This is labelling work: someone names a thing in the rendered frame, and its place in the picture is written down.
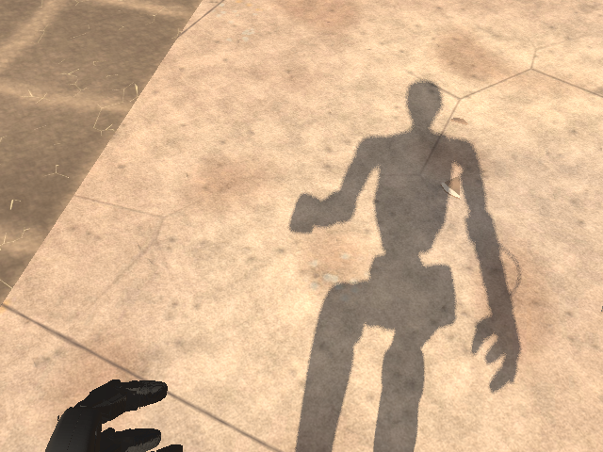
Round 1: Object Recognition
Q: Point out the left robot hand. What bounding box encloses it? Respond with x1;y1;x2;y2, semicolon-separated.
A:
45;379;183;452

